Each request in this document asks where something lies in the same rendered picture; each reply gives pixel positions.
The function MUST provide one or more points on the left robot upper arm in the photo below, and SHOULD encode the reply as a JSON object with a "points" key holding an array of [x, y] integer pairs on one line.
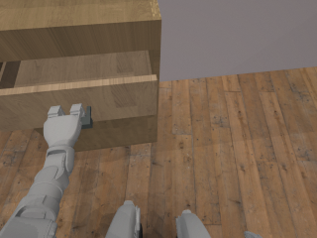
{"points": [[28, 227]]}

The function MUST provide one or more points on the robot left hand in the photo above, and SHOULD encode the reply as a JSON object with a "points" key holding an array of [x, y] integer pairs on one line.
{"points": [[61, 129]]}

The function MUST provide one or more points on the robot right shin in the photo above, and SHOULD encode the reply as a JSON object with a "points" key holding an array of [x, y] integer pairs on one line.
{"points": [[186, 211]]}

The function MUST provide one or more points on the left robot forearm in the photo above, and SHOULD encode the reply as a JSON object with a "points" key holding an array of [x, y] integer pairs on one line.
{"points": [[44, 196]]}

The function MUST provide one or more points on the drawer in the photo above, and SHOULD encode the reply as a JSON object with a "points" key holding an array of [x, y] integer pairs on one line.
{"points": [[115, 86]]}

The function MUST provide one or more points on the robot left thigh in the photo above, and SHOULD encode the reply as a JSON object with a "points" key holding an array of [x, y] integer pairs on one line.
{"points": [[125, 223]]}

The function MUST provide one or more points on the cabinet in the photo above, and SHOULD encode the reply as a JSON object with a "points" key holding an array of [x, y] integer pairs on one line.
{"points": [[49, 29]]}

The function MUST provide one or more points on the handle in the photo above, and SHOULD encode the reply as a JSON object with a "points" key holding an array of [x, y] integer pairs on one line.
{"points": [[87, 122]]}

